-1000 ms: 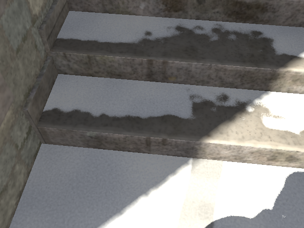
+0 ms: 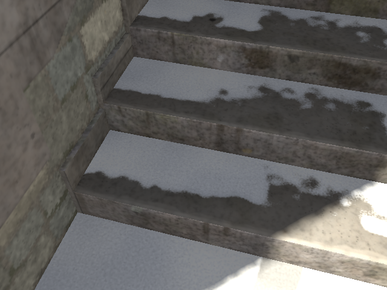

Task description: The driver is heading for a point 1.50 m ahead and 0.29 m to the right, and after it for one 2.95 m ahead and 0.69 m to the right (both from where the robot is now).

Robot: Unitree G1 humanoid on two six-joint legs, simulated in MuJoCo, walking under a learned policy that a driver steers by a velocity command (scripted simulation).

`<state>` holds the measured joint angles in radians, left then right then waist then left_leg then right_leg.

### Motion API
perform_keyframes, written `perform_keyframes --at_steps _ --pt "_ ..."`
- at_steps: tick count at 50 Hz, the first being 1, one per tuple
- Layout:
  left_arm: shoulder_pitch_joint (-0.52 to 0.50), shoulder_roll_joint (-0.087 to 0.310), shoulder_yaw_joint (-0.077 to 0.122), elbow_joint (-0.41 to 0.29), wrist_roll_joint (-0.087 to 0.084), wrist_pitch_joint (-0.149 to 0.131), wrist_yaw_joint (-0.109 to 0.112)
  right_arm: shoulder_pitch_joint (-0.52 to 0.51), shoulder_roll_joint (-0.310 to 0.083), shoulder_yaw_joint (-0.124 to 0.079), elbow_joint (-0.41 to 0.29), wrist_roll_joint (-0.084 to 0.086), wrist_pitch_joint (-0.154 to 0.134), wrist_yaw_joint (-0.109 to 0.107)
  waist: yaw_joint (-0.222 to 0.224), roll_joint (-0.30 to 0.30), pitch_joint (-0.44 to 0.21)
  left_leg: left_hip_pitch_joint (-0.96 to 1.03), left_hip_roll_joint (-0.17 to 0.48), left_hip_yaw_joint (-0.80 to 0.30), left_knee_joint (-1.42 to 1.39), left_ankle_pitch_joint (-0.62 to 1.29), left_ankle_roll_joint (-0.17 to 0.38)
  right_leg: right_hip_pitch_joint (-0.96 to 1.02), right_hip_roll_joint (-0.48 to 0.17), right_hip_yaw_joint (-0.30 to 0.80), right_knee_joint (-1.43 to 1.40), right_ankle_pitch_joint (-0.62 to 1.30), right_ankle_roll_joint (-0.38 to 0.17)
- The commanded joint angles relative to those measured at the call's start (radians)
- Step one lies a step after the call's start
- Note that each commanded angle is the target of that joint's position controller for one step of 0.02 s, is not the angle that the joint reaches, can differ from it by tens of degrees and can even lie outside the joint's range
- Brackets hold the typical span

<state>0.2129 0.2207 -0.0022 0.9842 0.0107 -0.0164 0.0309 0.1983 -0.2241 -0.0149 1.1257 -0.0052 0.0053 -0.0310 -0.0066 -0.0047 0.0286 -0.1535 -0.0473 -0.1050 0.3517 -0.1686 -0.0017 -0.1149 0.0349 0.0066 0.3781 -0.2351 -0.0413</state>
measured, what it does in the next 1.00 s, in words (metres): stands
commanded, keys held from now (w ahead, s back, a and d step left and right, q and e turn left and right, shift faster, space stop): no key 0.96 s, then w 0.04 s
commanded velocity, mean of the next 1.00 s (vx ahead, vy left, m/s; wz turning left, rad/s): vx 0.00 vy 0.00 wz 0.00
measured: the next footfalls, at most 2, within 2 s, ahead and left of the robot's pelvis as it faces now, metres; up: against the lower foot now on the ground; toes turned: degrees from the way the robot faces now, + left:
left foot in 1.30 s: +0.14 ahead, +0.13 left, +0.00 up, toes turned +3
right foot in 1.76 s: +0.48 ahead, -0.04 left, +0.00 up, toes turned -7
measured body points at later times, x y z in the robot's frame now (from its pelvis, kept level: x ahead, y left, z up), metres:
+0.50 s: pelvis +0.00 +0.00 +0.00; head +0.00 -0.01 +0.45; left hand +0.03 +0.24 -0.15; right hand +0.01 -0.24 -0.16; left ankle +0.01 +0.12 -0.75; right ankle -0.02 -0.09 -0.75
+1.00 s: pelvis +0.01 -0.01 +0.00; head +0.01 -0.02 +0.45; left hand +0.03 +0.22 -0.15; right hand +0.00 -0.24 -0.17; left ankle +0.01 +0.12 -0.75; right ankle -0.02 -0.09 -0.75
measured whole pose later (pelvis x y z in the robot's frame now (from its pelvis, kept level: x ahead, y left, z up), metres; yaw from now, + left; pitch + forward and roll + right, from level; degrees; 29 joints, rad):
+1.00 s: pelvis +0.01 -0.01 +0.00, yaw +0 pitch -1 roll +0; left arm 0.26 0.18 0.00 1.10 0.01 -0.02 0.04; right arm 0.24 -0.17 0.01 1.19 -0.01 0.00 -0.04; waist 0.00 0.01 0.01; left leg -0.17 -0.02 -0.11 0.38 -0.19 -0.02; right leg -0.12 0.06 0.01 0.37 -0.24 -0.06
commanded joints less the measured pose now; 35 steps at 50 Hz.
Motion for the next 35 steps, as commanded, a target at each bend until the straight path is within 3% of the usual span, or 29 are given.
perform_keyframes --at_steps 1,20,35 --pt "0.019 0.103 0.017 -0.015 0.000 -0.007 0.002 0.016 -0.094 -0.011 -0.006 0.000 -0.005 -0.003 0.003 0.005 -0.006 0.005 0.101 -0.077 -0.038 0.140 0.029 -0.019 -0.131 0.112 -0.071 0.152 -0.022" --pt "0.057 0.079 0.002 0.068 0.000 -0.006 0.006 0.034 -0.066 0.005 0.050 -0.001 -0.005 -0.006 0.006 0.003 0.017 -0.010 0.105 -0.066 -0.042 0.097 0.027 -0.044 -0.121 0.117 -0.088 0.080 -0.022" --pt "0.075 0.066 0.006 0.090 -0.002 -0.012 0.010 0.065 -0.046 0.012 0.060 -0.004 -0.007 -0.009 0.004 0.004 0.022 -0.025 0.105 -0.057 -0.025 0.093 0.015 -0.047 -0.122 0.124 -0.093 0.092 -0.034"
